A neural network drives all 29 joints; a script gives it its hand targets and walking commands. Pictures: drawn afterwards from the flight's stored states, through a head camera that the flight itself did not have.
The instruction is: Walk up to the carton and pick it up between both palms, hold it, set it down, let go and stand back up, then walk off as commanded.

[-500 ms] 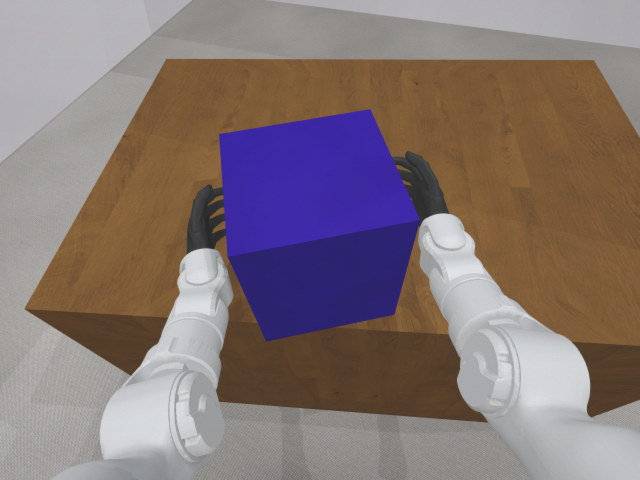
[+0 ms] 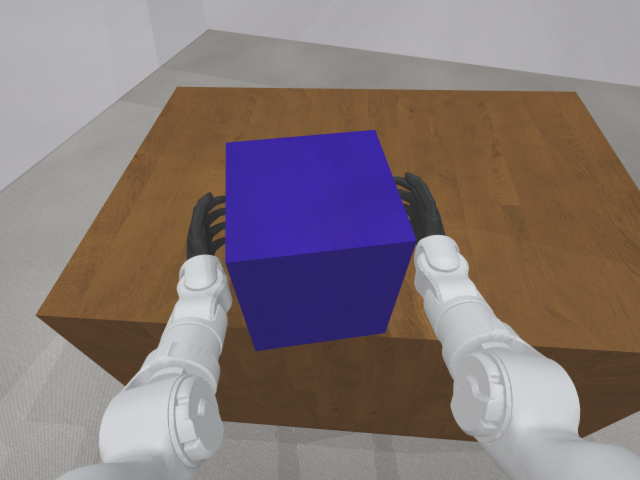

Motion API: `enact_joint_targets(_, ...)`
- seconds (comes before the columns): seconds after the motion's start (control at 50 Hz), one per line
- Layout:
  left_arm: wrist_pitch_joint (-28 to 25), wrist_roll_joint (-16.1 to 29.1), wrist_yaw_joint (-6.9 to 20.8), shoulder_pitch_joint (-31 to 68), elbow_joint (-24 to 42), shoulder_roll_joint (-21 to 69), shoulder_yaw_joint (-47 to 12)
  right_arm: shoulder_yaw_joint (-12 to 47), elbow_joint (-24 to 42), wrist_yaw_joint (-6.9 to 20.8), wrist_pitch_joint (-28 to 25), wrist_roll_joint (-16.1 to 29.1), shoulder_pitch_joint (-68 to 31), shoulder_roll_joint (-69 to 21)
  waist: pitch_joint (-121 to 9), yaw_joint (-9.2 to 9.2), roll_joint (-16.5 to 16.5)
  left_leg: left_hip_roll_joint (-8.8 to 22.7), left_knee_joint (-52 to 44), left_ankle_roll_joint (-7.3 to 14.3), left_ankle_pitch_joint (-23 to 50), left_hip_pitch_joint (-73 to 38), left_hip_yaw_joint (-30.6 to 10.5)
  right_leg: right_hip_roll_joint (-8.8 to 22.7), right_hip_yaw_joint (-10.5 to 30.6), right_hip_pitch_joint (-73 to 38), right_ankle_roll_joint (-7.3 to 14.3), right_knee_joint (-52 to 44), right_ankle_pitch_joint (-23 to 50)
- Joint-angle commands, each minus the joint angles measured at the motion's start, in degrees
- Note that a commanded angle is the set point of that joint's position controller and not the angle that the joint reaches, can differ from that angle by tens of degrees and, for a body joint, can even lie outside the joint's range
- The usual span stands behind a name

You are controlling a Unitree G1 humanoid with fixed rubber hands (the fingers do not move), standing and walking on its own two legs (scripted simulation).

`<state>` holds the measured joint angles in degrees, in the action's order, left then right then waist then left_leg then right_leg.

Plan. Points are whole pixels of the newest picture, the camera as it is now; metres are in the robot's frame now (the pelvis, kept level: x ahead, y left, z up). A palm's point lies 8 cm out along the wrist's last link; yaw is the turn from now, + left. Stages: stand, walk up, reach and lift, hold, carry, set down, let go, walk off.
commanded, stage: reach and lift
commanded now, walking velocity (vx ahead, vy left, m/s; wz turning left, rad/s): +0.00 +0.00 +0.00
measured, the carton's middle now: (312, 246) +0.44 +0.08 +0.02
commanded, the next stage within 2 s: none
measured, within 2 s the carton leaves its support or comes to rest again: neither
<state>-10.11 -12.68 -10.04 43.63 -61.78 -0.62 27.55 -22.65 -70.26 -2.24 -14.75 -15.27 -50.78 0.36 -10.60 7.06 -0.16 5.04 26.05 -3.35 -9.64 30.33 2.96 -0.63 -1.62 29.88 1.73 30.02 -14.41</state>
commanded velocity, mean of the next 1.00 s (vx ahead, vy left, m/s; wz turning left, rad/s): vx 0.00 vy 0.00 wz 0.00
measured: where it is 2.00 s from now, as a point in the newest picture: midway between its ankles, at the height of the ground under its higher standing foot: outside the picture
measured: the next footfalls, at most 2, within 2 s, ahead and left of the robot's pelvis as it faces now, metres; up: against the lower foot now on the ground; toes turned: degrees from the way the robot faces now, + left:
none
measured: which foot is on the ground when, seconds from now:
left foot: down 0.00-1.00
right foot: down 0.00-1.00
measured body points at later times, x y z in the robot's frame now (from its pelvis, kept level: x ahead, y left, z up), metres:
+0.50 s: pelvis -0.02 +0.00 +0.00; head -0.04 -0.01 +0.45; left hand +0.37 +0.23 +0.12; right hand +0.42 -0.07 +0.14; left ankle +0.02 +0.16 -0.73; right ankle -0.01 -0.10 -0.73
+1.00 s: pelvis -0.01 +0.01 +0.01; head -0.05 +0.01 +0.46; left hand +0.37 +0.24 +0.15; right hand +0.41 -0.06 +0.15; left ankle +0.02 +0.16 -0.73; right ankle -0.01 -0.10 -0.73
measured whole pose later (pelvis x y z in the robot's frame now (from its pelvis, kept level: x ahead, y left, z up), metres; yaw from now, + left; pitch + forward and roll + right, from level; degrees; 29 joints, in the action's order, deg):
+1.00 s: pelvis -0.01 +0.01 +0.01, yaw +1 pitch -2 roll +0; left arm 11.9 -12.1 -5.0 43.2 -47.4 -1.9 26.1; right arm -22.7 -58.1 -4.6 0.7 -12.6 -46.4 -4.9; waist -4.2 4.4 -0.8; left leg 4.4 22.4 -3.4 -9.5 10.6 1.9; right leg -0.2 -2.8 8.3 1.0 23.8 -13.4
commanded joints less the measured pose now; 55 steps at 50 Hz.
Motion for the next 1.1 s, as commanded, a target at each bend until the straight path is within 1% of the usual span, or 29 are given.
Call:
enact_joint_targets(0.0,-1.30,2.38,10.21,41.82,6.03,29.55,-20.22,14.06,7.02,5.04,1.19,-1.57,-32.98,-33.27,-29.43,-1.84,-1.97,-5.75,-2.25,0.38,18.89,-15.75,5.01,-0.53,-2.48,-25.73,-4.14,-6.85,27.23)
enact_joint_targets(0.04,0.01,3.08,10.16,42.35,6.51,29.73,-21.42,14.07,7.65,5.02,2.12,-0.43,-33.78,-33.21,-28.53,-2.31,-1.39,-5.82,-2.36,0.27,18.17,-16.48,4.66,-0.77,-2.59,-25.10,-3.94,-7.33,25.08)
enact_joint_targets(0.06,0.45,2.86,10.17,44.15,8.08,29.32,-21.58,13.57,7.36,4.87,2.68,-0.05,-33.83,-33.52,-27.29,-3.17,-1.23,-5.99,-2.79,0.32,18.41,-17.55,4.85,-0.82,-2.44,-25.07,-4.10,-7.56,25.49)
enact_joint_targets(0.08,0.95,3.16,10.38,43.07,7.32,28.97,-21.06,13.96,8.48,4.78,3.11,0.30,-33.92,-33.32,-26.55,-2.80,-2.63,-5.97,-2.56,0.38,17.65,-17.34,4.71,-0.88,-2.37,-25.40,-4.06,-7.84,24.22)
enact_joint_targets(0.12,2.31,3.02,10.43,45.36,7.89,28.27,-20.98,13.23,8.16,4.56,4.46,0.99,-34.36,-33.48,-24.81,-3.35,-1.92,-6.17,-3.57,0.65,16.25,-17.55,4.70,-0.46,-2.16,-25.59,-4.24,-8.39,22.56)
enact_joint_targets(0.16,3.77,3.46,10.61,46.97,8.32,28.01,-21.00,12.04,7.67,4.46,5.64,1.41,-35.55,-33.40,-22.14,-4.39,-2.11,-6.50,-4.03,1.00,12.69,-17.08,4.50,-0.29,-1.88,-24.84,-4.19,-8.87,18.85)
enact_joint_targets(0.26,7.06,2.72,11.07,48.19,7.42,25.73,-18.49,9.32,7.38,4.46,8.53,2.27,-37.56,-33.93,-16.93,-4.52,-3.02,-6.92,-5.58,2.03,7.11,-16.41,4.16,0.09,-1.05,-25.26,-4.82,-9.98,13.34)
enact_joint_targets(0.28,7.73,3.12,11.18,49.10,8.57,26.31,-18.71,8.95,8.43,4.40,8.81,2.67,-38.44,-33.87,-16.43,-5.01,-2.91,-7.09,-5.72,2.05,7.31,-16.96,4.28,-0.02,-1.24,-25.34,-5.03,-10.19,12.64)
enact_joint_targets(0.3,8.53,2.47,11.24,49.48,8.64,26.14,-18.05,7.48,6.61,4.46,9.64,2.18,-37.94,-32.92,-14.67,-5.60,-2.69,-7.00,-6.31,2.16,4.72,-16.85,4.20,0.24,-1.03,-24.47,-4.89,-11.00,9.46)
enact_joint_targets(0.32,9.13,2.50,11.62,48.45,7.96,25.69,-17.41,7.72,7.62,4.24,10.09,2.58,-37.91,-33.51,-14.22,-5.43,-3.82,-7.29,-6.39,2.59,3.82,-16.56,4.24,0.55,-0.51,-25.35,-5.19,-11.13,9.39)
enact_joint_targets(0.36,10.07,2.31,11.63,50.03,8.31,25.52,-16.60,6.27,7.52,4.50,10.78,2.15,-39.16,-33.30,-13.92,-5.45,-3.27,-7.25,-7.10,2.78,2.68,-16.17,4.08,0.48,-0.66,-25.49,-5.15,-11.31,7.35)
enact_joint_targets(0.4,10.87,2.88,11.90,50.19,8.65,25.86,-17.02,5.83,7.94,4.16,11.25,2.55,-39.34,-33.10,-14.02,-6.51,-2.92,-7.62,-7.21,2.79,2.46,-16.67,4.00,0.36,-0.89,-25.46,-5.26,-11.73,7.21)
enact_joint_targets(0.44,11.21,3.10,12.20,49.07,9.43,26.36,-17.62,6.96,9.07,4.05,11.52,3.01,-38.19,-34.70,-15.25,-6.30,-3.16,-7.72,-7.01,2.68,4.73,-17.54,4.15,0.29,-0.80,-27.38,-5.54,-11.26,11.17)
enact_joint_targets(0.46,11.35,2.70,12.05,49.69,10.48,27.42,-17.71,6.67,9.30,4.11,11.48,2.85,-39.04,-34.29,-16.04,-6.83,-1.98,-7.67,-7.01,2.32,5.56,-18.19,3.77,0.23,-0.92,-26.93,-5.38,-11.48,11.74)
enact_joint_targets(0.5,12.07,3.14,12.45,48.75,11.51,27.03,-18.54,7.01,8.78,3.68,12.15,3.44,-36.98,-34.16,-15.53,-7.56,-1.82,-8.02,-6.84,2.22,6.96,-18.90,3.66,0.12,-0.87,-27.73,-5.60,-11.61,13.51)
enact_joint_targets(0.56,14.06,2.27,13.25,46.78,11.32,27.30,-17.64,6.99,10.53,3.27,13.15,3.25,-37.00,-33.57,-12.82,-8.21,-2.91,-8.16,-7.54,2.59,5.73,-20.04,3.47,0.05,-0.82,-27.79,-5.89,-12.64,11.51)
enact_joint_targets(0.6,14.58,2.48,13.48,47.62,13.92,28.19,-18.69,7.44,10.86,3.02,13.21,3.92,-37.35,-33.89,-13.80,-8.58,-1.78,-8.18,-7.47,2.54,6.81,-21.51,3.27,-0.06,-0.79,-28.10,-5.82,-12.72,12.73)
enact_joint_targets(0.66,15.28,2.78,13.79,44.78,14.66,29.54,-19.90,9.27,13.40,2.50,13.04,4.41,-36.31,-34.75,-15.25,-9.37,-2.04,-8.38,-7.10,2.06,10.52,-22.83,2.68,-0.33,-0.98,-30.15,-5.84,-12.91,18.22)
enact_joint_targets(0.7,16.60,2.38,14.39,42.75,13.91,30.23,-19.82,9.43,14.24,2.04,13.49,4.42,-35.54,-33.81,-14.72,-10.68,-1.45,-8.46,-7.01,1.73,11.75,-24.31,2.38,-0.45,-1.39,-30.52,-6.01,-13.33,20.62)
enact_joint_targets(0.78,18.12,2.18,15.16,40.09,18.60,32.32,-22.47,11.15,16.54,1.27,13.25,4.73,-33.88,-33.25,-14.33,-12.38,0.43,-8.35,-6.67,0.63,17.10,-28.05,1.89,-1.03,-1.71,-32.11,-5.60,-13.35,26.27)
enact_joint_targets(0.82,19.16,1.71,15.28,38.21,19.76,33.63,-23.25,11.81,18.59,1.19,13.13,5.17,-33.88,-31.84,-14.30,-12.95,1.23,-8.19,-6.60,0.10,17.99,-29.93,1.55,-1.39,-2.03,-31.70,-5.49,-13.72,25.81)
enact_joint_targets(0.84,20.07,1.31,15.61,34.86,18.99,33.09,-22.86,13.34,19.52,0.88,13.56,5.71,-32.29,-32.33,-12.96,-12.73,0.30,-8.40,-6.67,0.12,18.75,-30.06,1.50,-1.23,-1.89,-33.15,-5.62,-14.00,27.62)
enact_joint_targets(0.9,21.41,1.34,15.96,34.68,21.89,33.21,-24.41,15.37,21.26,0.51,13.73,6.40,-32.31,-32.13,-12.41,-12.73,0.28,-8.50,-6.73,0.09,19.04,-30.82,1.32,-1.22,-2.03,-33.41,-5.62,-14.56,27.11)
enact_joint_targets(0.92,22.05,0.93,16.02,33.93,21.75,33.70,-24.68,14.84,21.71,0.42,14.10,6.16,-31.97,-31.21,-11.36,-13.53,0.75,-8.26,-7.09,-0.22,18.23,-31.24,1.23,-1.41,-2.20,-32.88,-5.49,-15.04,25.35)
enact_joint_targets(0.96,22.98,1.47,15.95,34.50,24.73,33.92,-26.26,17.37,24.15,0.55,14.16,7.52,-33.48,-31.81,-12.47,-12.66,1.47,-8.36,-6.78,-0.20,18.77,-31.50,1.07,-1.40,-2.29,-33.54,-5.32,-14.82,25.63)
enact_joint_targets(1.02,24.33,2.27,16.10,34.49,26.95,34.95,-28.28,19.25,26.00,0.17,14.82,8.66,-33.21,-31.57,-12.02,-13.53,1.30,-8.26,-6.91,-0.31,19.34,-32.02,0.62,-1.68,-2.47,-33.55,-4.98,-15.24,25.20)
enact_joint_targets(1.04,24.68,2.12,16.13,34.18,25.79,34.58,-27.95,19.41,25.64,0.09,15.32,8.72,-33.67,-31.60,-11.48,-13.71,0.81,-8.42,-7.17,-0.03,16.76,-31.38,0.53,-1.21,-2.04,-33.36,-4.91,-15.76,23.40)
enact_joint_targets(1.06,25.56,2.25,16.54,32.37,25.50,34.74,-27.98,20.52,27.99,-0.19,15.56,9.19,-33.70,-31.58,-11.14,-13.44,-0.10,-8.37,-7.17,0.21,16.96,-31.37,0.55,-1.12,-2.02,-33.92,-4.99,-15.65,24.53)
enact_joint_targets(1.08,26.11,2.61,16.63,33.40,26.70,34.27,-28.61,20.53,28.18,-0.18,15.81,9.40,-34.16,-31.49,-10.58,-13.25,0.52,-8.47,-7.03,0.36,16.21,-31.12,0.58,-1.00,-1.97,-33.49,-5.13,-15.53,23.80)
